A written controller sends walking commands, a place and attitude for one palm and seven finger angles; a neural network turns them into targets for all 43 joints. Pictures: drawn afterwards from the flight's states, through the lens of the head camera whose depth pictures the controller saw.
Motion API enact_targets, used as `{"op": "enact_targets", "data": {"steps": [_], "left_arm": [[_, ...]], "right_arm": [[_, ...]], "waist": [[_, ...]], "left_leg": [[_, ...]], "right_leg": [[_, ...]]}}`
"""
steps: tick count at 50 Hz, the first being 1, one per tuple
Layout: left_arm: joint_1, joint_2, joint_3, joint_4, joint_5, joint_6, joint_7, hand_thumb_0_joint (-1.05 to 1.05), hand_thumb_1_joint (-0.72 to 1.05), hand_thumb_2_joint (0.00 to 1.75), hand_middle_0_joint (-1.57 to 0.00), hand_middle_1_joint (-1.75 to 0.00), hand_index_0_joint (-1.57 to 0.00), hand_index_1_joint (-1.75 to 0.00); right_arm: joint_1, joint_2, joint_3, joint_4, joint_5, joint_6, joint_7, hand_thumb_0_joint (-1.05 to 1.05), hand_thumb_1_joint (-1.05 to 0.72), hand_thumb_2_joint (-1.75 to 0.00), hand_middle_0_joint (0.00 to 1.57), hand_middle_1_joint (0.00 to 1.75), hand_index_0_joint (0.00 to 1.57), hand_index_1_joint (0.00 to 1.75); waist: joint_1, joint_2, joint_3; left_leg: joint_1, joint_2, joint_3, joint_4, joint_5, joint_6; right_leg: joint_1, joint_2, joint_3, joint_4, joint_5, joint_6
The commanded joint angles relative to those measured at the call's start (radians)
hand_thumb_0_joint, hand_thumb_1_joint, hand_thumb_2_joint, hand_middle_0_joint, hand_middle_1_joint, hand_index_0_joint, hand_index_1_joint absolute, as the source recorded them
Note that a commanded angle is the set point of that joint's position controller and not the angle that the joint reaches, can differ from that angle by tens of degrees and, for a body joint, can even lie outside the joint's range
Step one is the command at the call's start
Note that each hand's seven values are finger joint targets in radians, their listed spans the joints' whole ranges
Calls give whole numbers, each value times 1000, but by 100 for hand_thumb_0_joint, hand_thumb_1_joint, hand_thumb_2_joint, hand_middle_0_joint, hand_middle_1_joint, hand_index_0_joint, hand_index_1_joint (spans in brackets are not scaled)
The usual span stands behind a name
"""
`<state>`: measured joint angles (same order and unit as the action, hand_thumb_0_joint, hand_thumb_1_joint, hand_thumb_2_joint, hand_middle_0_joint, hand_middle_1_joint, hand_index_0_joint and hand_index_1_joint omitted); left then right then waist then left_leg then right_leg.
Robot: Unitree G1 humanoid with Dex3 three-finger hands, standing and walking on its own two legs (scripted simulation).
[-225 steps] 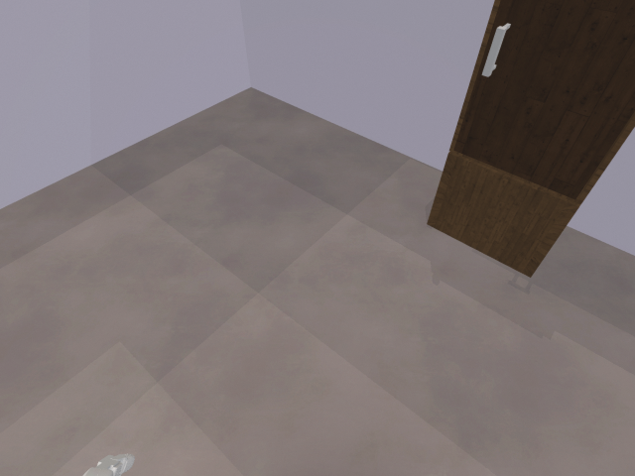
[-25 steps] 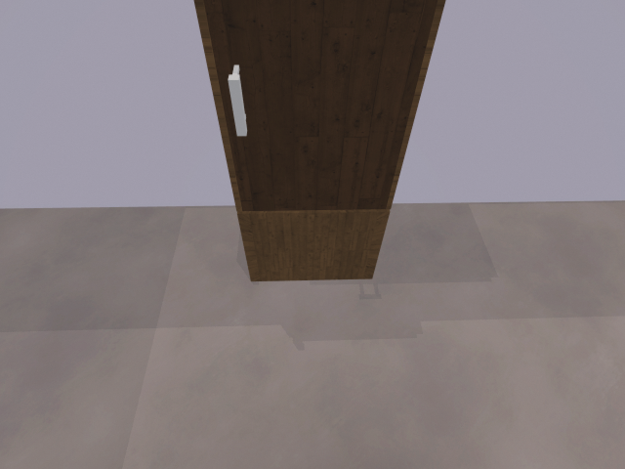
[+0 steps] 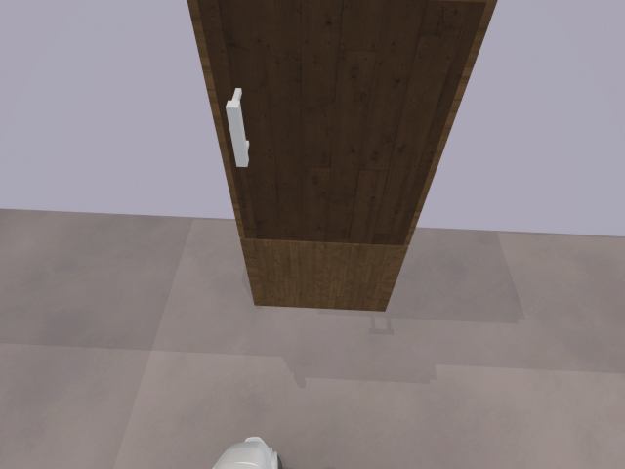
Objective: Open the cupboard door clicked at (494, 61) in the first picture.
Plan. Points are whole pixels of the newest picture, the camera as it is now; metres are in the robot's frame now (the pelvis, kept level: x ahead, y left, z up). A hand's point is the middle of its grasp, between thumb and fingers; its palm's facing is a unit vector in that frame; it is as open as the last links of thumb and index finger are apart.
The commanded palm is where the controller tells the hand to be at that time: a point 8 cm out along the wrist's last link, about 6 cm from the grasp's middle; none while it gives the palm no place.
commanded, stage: take the last steps up to it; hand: left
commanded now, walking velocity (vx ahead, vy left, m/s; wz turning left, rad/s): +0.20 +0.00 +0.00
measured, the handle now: (240, 128) +0.66 +0.20 +0.04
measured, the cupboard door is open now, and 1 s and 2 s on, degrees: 0 0 0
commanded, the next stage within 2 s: come to a stop and stand still in 0.10 s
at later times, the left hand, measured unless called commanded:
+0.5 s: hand (217, 432) +0.19 +0.16 -0.16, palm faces +0.01 -0.97 -0.25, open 7.3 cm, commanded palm none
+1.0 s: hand out of the picture +0.07 +0.22 -0.16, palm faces +0.05 -0.98 -0.22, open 7.4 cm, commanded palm none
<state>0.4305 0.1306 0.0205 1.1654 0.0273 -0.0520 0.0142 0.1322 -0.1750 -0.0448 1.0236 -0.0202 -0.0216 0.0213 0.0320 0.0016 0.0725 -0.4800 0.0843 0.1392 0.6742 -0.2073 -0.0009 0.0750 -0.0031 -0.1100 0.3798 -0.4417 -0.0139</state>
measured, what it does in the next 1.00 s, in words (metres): steps on the spot: left foot, then right foot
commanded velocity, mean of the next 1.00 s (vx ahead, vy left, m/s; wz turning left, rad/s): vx -0.06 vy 0.03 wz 0.00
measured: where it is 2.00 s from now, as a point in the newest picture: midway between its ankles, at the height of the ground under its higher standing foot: outside the picture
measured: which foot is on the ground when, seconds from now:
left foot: up 0.00-0.02, down 0.04-0.40, up 0.42-0.72, down 0.74-1.00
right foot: down 0.00-0.04, up 0.06-0.36, down 0.38-0.74, up 0.76-1.00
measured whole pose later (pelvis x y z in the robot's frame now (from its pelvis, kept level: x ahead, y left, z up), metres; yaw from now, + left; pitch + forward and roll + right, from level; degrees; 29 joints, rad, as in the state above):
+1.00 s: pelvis +0.06 +0.03 +0.01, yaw +0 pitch +0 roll +1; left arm 0.25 0.20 0.04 1.06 0.02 0.05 0.02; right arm 0.23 -0.15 -0.03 1.04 -0.02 0.01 -0.04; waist 0.01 -0.04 0.03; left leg -0.21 -0.01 0.10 0.44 -0.23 0.04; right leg -0.28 -0.04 -0.02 0.68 -0.40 0.03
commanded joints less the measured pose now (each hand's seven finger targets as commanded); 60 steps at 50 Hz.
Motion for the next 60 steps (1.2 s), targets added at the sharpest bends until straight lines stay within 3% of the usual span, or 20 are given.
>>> {"op": "enact_targets", "data": {"steps": [1,2,3,6,9,14,17,20,22,27,34,35,37,38,42,47,50,53,55,60], "left_arm": [[41,130,31,-53,-23,-18,11,0,90,90,-20,-30,-20,-30],[69,79,17,-76,-34,-18,3,0,90,90,-20,-30,-20,-30],[23,108,26,-90,-24,-12,9,0,90,90,-20,-30,-20,-30],[-75,70,29,-97,-7,5,-9,0,90,90,-20,-30,-20,-30],[6,21,26,-83,-3,35,-11,0,90,90,-20,-30,-20,-30],[-31,1,10,-101,-6,49,8,0,90,90,-20,-30,-20,-30],[-10,89,21,-99,-2,44,16,0,90,90,-20,-30,-20,-30],[-108,243,44,-155,3,43,19,0,90,90,-20,-30,-20,-30],[-134,238,57,-164,1,50,26,0,90,90,-20,-30,-20,-30],[-207,227,73,-208,6,60,44,0,90,90,-20,-30,-20,-30],[-253,232,80,-224,4,77,30,0,90,90,-20,-30,-20,-30],[-261,210,75,-228,-2,82,26,0,90,90,-20,-30,-20,-30],[-271,109,57,-260,-17,98,17,0,90,90,-20,-30,-20,-30],[-300,122,58,-263,-11,103,19,0,90,90,-20,-30,-20,-30],[-193,122,59,-190,0,104,10,0,90,90,-20,-30,-20,-30],[-213,94,23,-176,-11,79,11,0,90,90,-20,-30,-20,-30],[-135,99,14,-129,-16,60,19,0,90,90,-20,-30,-20,-30],[-120,148,9,-93,-15,40,30,0,90,90,-20,-30,-20,-30],[-137,135,5,-83,-16,37,28,0,90,90,-20,-30,-20,-30],[-129,108,-5,-71,-18,47,29,0,90,90,-20,-30,-20,-30]], "right_arm": [[378,-186,-42,49,-22,-37,-32,0,-90,-90,20,30,20,30],[442,-263,-55,63,-13,-33,-38,0,-90,-90,20,30,20,30],[382,-248,-47,53,3,-22,-41,0,-90,-90,20,30,20,30],[186,-108,-13,7,-1,-39,-47,0,-90,-90,20,30,20,30],[135,-83,-3,7,1,-46,-47,0,-90,-90,20,30,20,30],[98,-90,-4,1,0,-27,-53,0,-90,-90,20,30,20,30],[95,-79,-9,12,11,-6,-52,0,-90,-90,20,30,20,30],[201,-33,-17,12,16,36,-40,0,-90,-90,20,30,20,30],[164,-35,-24,11,13,63,-48,0,-90,-90,20,30,20,30],[153,-54,-32,-14,12,71,-42,0,-90,-90,20,30,20,30],[231,-40,-25,-15,12,49,-37,0,-90,-90,20,30,20,30],[259,-52,-26,-7,13,44,-36,0,-90,-90,20,30,20,30],[203,-173,-44,-49,-6,35,-39,0,-90,-90,20,30,20,30],[128,-188,-40,-82,-12,39,-44,0,-90,-90,20,30,20,30],[32,-124,-15,-82,-8,25,-59,0,-90,-90,20,30,20,30],[147,-118,-14,-21,0,15,-64,0,-90,-90,20,30,20,30],[169,-122,-14,11,13,11,-60,0,-90,-90,20,30,20,30],[157,-55,4,14,28,5,-52,0,-90,-90,20,30,20,30],[155,-52,8,36,17,17,-50,0,-90,-90,20,30,20,30],[176,-61,20,83,14,19,-48,0,-90,-90,20,30,20,30]], "waist": [[-171,118,-233],[-157,308,-308],[-139,180,-262],[-72,54,8],[-10,102,-30],[-2,84,-60],[20,47,-67],[-39,-158,-56],[-8,-219,-71],[-8,-155,-149],[-42,-206,-181],[-57,-166,-163],[-53,265,-59],[-50,246,-5],[10,148,9],[-49,145,-80],[-27,97,-144],[-46,-56,-109],[-51,-149,-71],[-44,-57,36]], "left_leg": [[617,141,-216,-163,280,116],[738,383,-532,-271,443,238],[630,401,-532,-339,308,275],[266,291,-342,-445,98,193],[163,206,-167,-450,143,157],[191,178,-105,-363,338,155],[187,105,-60,-230,215,63],[171,-47,-20,16,-248,-16],[131,-50,-74,262,-370,-19],[35,-55,-146,380,-327,-40],[287,-83,-57,-132,-111,-34],[364,-64,-75,-237,-45,-27],[247,233,-426,-463,-48,82],[95,280,-456,-504,-71,149],[147,137,-251,-439,35,133],[413,150,-255,-365,331,164],[436,122,-242,-279,443,123],[301,19,-151,-265,165,21],[339,6,-136,-276,95,8],[323,21,-155,-345,20,20]], "right_leg": [[-353,-78,1,532,568,-18],[-546,30,9,841,-121,0],[-574,-14,101,948,-159,-24],[-602,-114,117,890,28,-1],[-466,-115,74,689,53,13],[-350,-85,41,326,183,45],[-242,-100,68,75,435,47],[-324,-377,294,-5,804,-119],[-338,-394,332,-38,812,-187],[-206,-365,230,17,852,-185],[-314,-276,210,36,458,-101],[-389,-236,175,80,324,-58],[-564,-52,30,325,-15,47],[-520,-43,107,460,-58,37],[-522,-28,148,632,57,33],[-462,-46,89,300,1,51],[-284,-42,83,-14,223,45],[-195,-193,222,-27,541,-24],[-274,-163,212,-41,432,-35],[-351,-115,189,-90,170,-11]]}}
